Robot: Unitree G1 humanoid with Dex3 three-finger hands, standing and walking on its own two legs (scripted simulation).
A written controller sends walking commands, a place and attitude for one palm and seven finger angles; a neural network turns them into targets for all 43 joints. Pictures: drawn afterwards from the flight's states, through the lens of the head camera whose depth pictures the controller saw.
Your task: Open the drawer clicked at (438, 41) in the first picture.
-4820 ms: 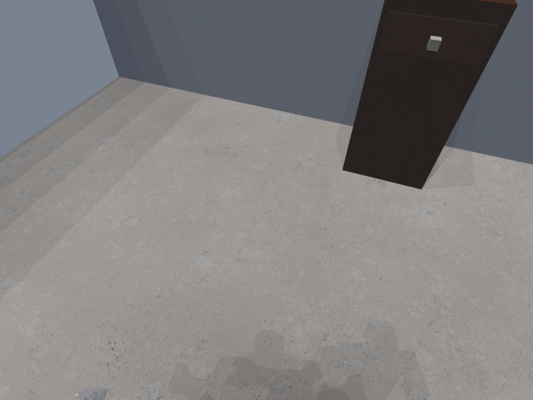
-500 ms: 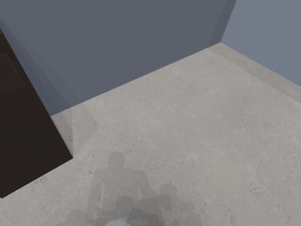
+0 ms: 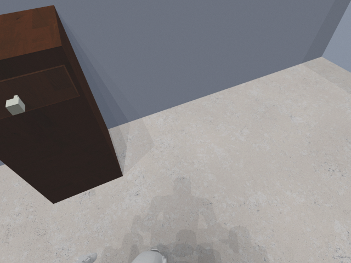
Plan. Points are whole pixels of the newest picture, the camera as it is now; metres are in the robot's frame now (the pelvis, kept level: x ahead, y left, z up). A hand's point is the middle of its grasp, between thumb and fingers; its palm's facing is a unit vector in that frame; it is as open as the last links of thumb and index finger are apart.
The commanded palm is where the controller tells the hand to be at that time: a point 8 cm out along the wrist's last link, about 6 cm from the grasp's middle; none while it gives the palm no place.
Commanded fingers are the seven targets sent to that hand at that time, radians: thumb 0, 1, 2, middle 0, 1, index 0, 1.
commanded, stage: turn to face it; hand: left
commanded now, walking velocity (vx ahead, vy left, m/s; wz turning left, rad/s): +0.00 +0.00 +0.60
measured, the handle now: (16, 102) +0.62 +0.59 +0.00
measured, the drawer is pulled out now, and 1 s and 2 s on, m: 0.00 0.00 0.00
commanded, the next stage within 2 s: take the last steps up to it in 0.66 s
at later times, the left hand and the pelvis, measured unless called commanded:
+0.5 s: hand out of the picture -0.03 +0.26 -0.17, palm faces +0.31 -0.91 -0.27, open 7.4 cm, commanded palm none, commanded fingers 0.00 0.90 0.90 -0.20 -0.30 -0.20 -0.30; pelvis -0.01 +0.03 +0.00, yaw +15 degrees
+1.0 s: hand out of the picture -0.07 +0.19 -0.15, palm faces +0.47 -0.85 -0.22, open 7.3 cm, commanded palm none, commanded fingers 0.00 0.90 0.90 -0.20 -0.30 -0.20 -0.30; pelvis -0.01 +0.01 +0.01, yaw +25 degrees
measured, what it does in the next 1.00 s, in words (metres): steps on the spot, turning left: left foot, then right foot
